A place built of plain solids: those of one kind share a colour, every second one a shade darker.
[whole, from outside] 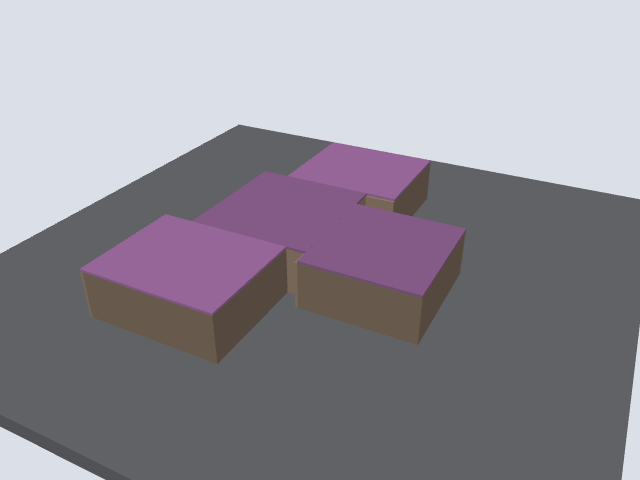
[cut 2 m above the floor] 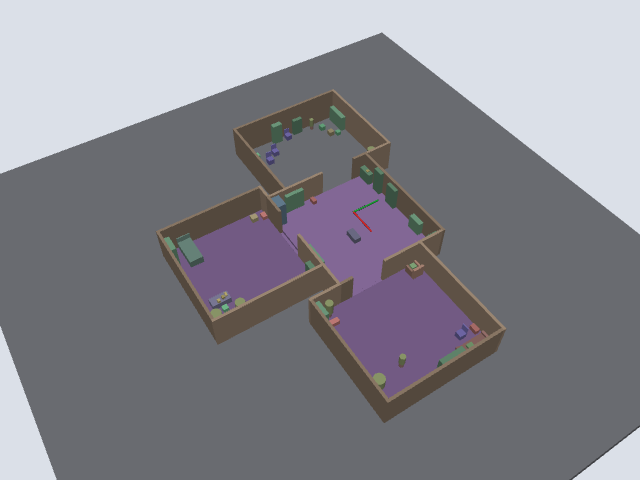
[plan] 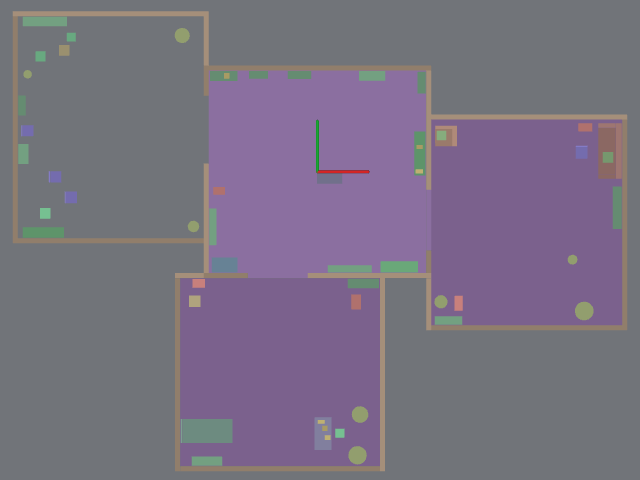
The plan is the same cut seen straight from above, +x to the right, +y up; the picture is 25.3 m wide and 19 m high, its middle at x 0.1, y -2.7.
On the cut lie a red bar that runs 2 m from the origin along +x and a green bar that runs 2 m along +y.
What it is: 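A storey of a house; a hub and three side rooms behind broad openings; the side rooms' floors lie 0.58 m, 0.200 m and not at all below the hub's; a bare drop, one riser, a flush line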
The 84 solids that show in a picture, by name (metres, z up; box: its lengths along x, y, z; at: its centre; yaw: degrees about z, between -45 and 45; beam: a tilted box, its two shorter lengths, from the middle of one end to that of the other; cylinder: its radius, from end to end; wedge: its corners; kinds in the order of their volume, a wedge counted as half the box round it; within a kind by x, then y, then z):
{
 "floor_1": {"box": [2.37, 0.2, 0.43], "at": [-1.57, -4.11, 0.16]},
 "floor_2": {"box": [7.92, 7.44, 0.43], "at": [-1.48, -7.93, 0.16]},
 "floor_3": {"box": [8.6, 8.02, 0.63], "at": [0.0, 0.0, 0.26]},
 "floor_4": {"box": [0.2, 2.4, 0.63], "at": [4.4, -1.91, 0.26]},
 "floor_5": {"box": [7.56, 8.14, 0.63], "at": [8.28, -2.0, 0.26]},
 "wall_1": {"box": [0.2, 8.79, 3.25], "at": [-11.96, 1.76, 1.57]},
 "wall_2": {"box": [7.56, 0.2, 3.25], "at": [-8.28, -2.73, 1.57]},
 "wall_3": {"box": [7.56, 0.2, 3.25], "at": [-8.28, 6.26, 1.57]},
 "wall_4": {"box": [0.2, 7.64, 3.25], "at": [-5.54, -8.03, 1.57]},
 "wall_5": {"box": [1.14, 0.2, 3.25], "at": [-5.07, -4.11, 1.57]},
 "wall_6": {"box": [0.2, 4.34, 3.25], "at": [-4.4, -1.84, 1.57]},
 "wall_7": {"box": [0.2, 1.0, 3.25], "at": [-4.4, 3.51, 1.57]},
 "wall_8": {"box": [0.2, 2.15, 3.25], "at": [-4.4, 5.28, 1.57]},
 "wall_9": {"box": [1.75, 0.2, 3.25], "at": [-3.63, -4.11, 1.57]},
 "wall_10": {"box": [7.92, 0.2, 3.25], "at": [-1.48, -11.75, 1.57]},
 "wall_11": {"box": [9.0, 0.2, 3.25], "at": [0.0, 4.11, 1.57]},
 "wall_12": {"box": [4.89, 0.2, 3.25], "at": [2.06, -4.11, 1.57]},
 "wall_13": {"box": [0.2, 7.64, 3.25], "at": [2.58, -8.03, 1.57]},
 "wall_14": {"box": [0.2, 2.07, 3.25], "at": [4.4, -5.24, 1.57]},
 "wall_15": {"box": [0.2, 0.9, 3.25], "at": [4.4, -3.56, 1.57]},
 "wall_16": {"box": [0.2, 4.72, 3.25], "at": [4.4, 1.65, 1.57]},
 "wall_17": {"box": [7.76, 0.2, 3.25], "at": [8.38, -6.18, 1.57]},
 "wall_18": {"box": [7.76, 0.2, 3.25], "at": [8.38, 2.17, 1.57]},
 "wall_19": {"box": [0.2, 8.14, 3.25], "at": [12.16, -2.0, 1.57]},
 "roof_1": {"box": [7.56, 9.19, 0.16], "at": [-8.28, 1.76, 3.28]},
 "roof_2": {"box": [8.32, 7.64, 0.16], "at": [-1.48, -8.03, 3.28]},
 "roof_3": {"box": [9.0, 8.42, 0.16], "at": [0.0, 0.0, 3.28]},
 "roof_4": {"box": [7.76, 8.54, 0.16], "at": [8.38, -2.0, 3.28]},
 "case_1": {"box": [0.3, 0.79, 1.43], "at": [-11.69, 2.62, 0.67]},
 "case_2": {"box": [0.41, 0.79, 1.77], "at": [-11.64, 0.7, 0.83]},
 "case_3": {"box": [1.76, 0.38, 1.34], "at": [-10.79, 5.95, 0.62]},
 "case_4": {"box": [1.21, 0.36, 1.97], "at": [-4.37, -11.45, 1.36]},
 "case_5": {"box": [0.29, 1.45, 1.56], "at": [-4.14, -2.18, 1.36]},
 "case_6": {"box": [1.09, 0.4, 0.97], "at": [-3.71, 3.79, 1.06]},
 "case_7": {"box": [0.75, 0.3, 1.99], "at": [-2.33, 3.84, 1.57]},
 "case_8": {"box": [0.93, 0.32, 1.74], "at": [-0.71, 3.83, 1.45]},
 "case_9": {"box": [1.74, 0.29, 1.55], "at": [1.28, -3.84, 1.35]},
 "case_10": {"box": [1.24, 0.38, 1.21], "at": [1.82, -4.42, 0.98]},
 "case_11": {"box": [1.05, 0.39, 1.07], "at": [2.17, 3.79, 1.11]},
 "case_12": {"box": [0.32, 0.87, 1.51], "at": [4.12, 3.53, 1.33]},
 "case_13": {"box": [1.09, 0.34, 1.78], "at": [5.19, -5.89, 1.47]},
 "case_14": {"box": [0.36, 1.68, 1.87], "at": [11.87, -1.43, 1.51]},
 "sideboard_1": {"box": [1.63, 0.41, 0.82], "at": [-10.85, -2.4, 0.36]},
 "sideboard_2": {"box": [1.49, 0.45, 0.9], "at": [3.23, -3.76, 1.03]},
 "sideboard_3": {"box": [0.45, 1.75, 0.81], "at": [4.05, 0.72, 0.98]},
 "bush_1": {"cylinder": 0.17, "from": [-11.47, 3.86, 0.33], "to": [-11.47, 3.86, 0.96]},
 "bush_2": {"cylinder": 0.3, "from": [-5.35, 5.39, 0.48], "to": [-5.35, 5.39, 1.65]},
 "bush_3": {"cylinder": 0.23, "from": [-4.91, -2.16, 0.54], "to": [-4.91, -2.16, 1.07]},
 "bush_4": {"cylinder": 0.36, "from": [1.59, -11.22, 0.8], "to": [1.59, -11.22, 1.58]},
 "bush_5": {"cylinder": 0.33, "from": [1.69, -9.61, 0.91], "to": [1.69, -9.61, 1.66]},
 "bush_6": {"cylinder": 0.26, "from": [4.89, -5.15, 1.04], "to": [4.89, -5.15, 1.96]},
 "bush_7": {"cylinder": 0.19, "from": [10.1, -3.48, 0.94], "to": [10.1, -3.48, 1.61]},
 "bush_8": {"cylinder": 0.37, "from": [10.56, -5.51, 1.09], "to": [10.56, -5.51, 1.77]},
 "wardrobe_1": {"box": [1.02, 0.6, 1.95], "at": [-3.68, -3.69, 1.55]},
 "sofa_1": {"box": [0.7, 0.18, 0.57], "at": [11.46, -0.19, 0.86]},
 "sofa_2": {"box": [0.7, 1.83, 0.41], "at": [11.46, 0.82, 0.78]},
 "sofa_3": {"box": [0.7, 0.18, 0.57], "at": [11.46, 1.83, 0.86]},
 "sofa_4": {"box": [0.23, 2.2, 0.93], "at": [11.93, 0.82, 1.04]},
 "bed_1": {"box": [0.06, 0.95, 0.96], "at": [-5.39, -10.26, 0.86]},
 "bed_2": {"box": [1.99, 0.95, 0.55], "at": [-4.36, -10.26, 0.65]},
 "lowtable_1": {"box": [0.68, 1.3, 0.46], "at": [0.22, -10.36, 0.61]},
 "lowtable_2": {"box": [1.0, 0.5, 0.41], "at": [0.48, -0.23, 0.78]},
 "armchair_1": {"box": [0.68, 0.14, 0.58], "at": [5.0, 1.07, 0.87]},
 "armchair_2": {"box": [0.68, 0.55, 0.41], "at": [5.0, 1.42, 0.78]},
 "armchair_3": {"box": [0.68, 0.14, 0.58], "at": [5.0, 1.76, 0.87]},
 "armchair_4": {"box": [0.19, 0.82, 0.88], "at": [5.43, 1.42, 1.02]},
 "chair_1": {"box": [0.44, 0.43, 0.46], "at": [-11.46, 1.62, 0.18]},
 "chair_2": {"box": [0.44, 0.45, 0.46], "at": [-10.36, -0.2, 0.18]},
 "chair_3": {"box": [0.44, 0.47, 0.48], "at": [-9.74, -1.01, 0.19]},
 "chair_4": {"box": [0.46, 0.47, 0.4], "at": [10.46, 0.75, 0.78]},
 "chair_5": {"box": [0.46, 0.05, 0.92], "at": [10.46, 1.01, 1.04]},
 "toybox_1": {"box": [0.5, 0.35, 0.31], "at": [-4.7, -4.42, 0.53]},
 "toybox_2": {"box": [0.47, 0.31, 0.31], "at": [-3.89, -0.75, 0.73]},
 "toybox_3": {"box": [0.39, 0.59, 0.37], "at": [1.53, -5.16, 0.56]},
 "toybox_4": {"box": [0.34, 0.59, 0.37], "at": [5.59, -5.2, 0.77]},
 "toybox_5": {"box": [0.56, 0.33, 0.33], "at": [10.6, 1.76, 0.74]},
 "basket_1": {"box": [0.4, 0.4, 0.42], "at": [-10.96, 4.57, 0.16]},
 "basket_2": {"box": [0.42, 0.42, 0.39], "at": [-10.78, -1.65, 0.15]},
 "basket_3": {"box": [0.35, 0.35, 0.35], "at": [-9.75, 5.33, 0.12]},
 "basket_4": {"box": [0.36, 0.36, 0.33], "at": [0.89, -10.35, 0.54]},
 "pouf_1": {"box": [0.42, 0.42, 0.44], "at": [-10.02, 4.81, 0.17]},
 "pouf_2": {"box": [0.46, 0.46, 0.37], "at": [-4.86, -5.12, 0.56]},
 "cushion_1": {"box": [0.38, 0.38, 0.13], "at": [4.91, 1.44, 1.05]},
 "cushion_2": {"box": [0.42, 0.42, 0.13], "at": [11.5, 0.57, 1.06]}
}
